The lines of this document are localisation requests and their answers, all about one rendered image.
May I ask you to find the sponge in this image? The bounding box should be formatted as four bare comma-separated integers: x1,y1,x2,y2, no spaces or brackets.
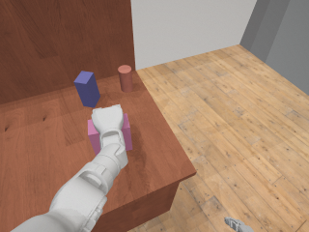
88,113,133,155

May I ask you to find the robot left forearm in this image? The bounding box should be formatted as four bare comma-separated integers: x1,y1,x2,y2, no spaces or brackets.
49,128,128,211

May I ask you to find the robot right hand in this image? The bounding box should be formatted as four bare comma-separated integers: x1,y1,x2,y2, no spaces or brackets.
224,217,254,232

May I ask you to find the robot left hand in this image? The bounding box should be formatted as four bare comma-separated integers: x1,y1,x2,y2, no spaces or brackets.
91,104,124,134

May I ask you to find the table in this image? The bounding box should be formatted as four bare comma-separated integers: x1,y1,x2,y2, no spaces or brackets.
0,0,197,232

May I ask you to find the robot left upper arm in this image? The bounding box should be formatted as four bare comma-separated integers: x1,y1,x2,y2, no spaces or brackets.
11,176,107,232

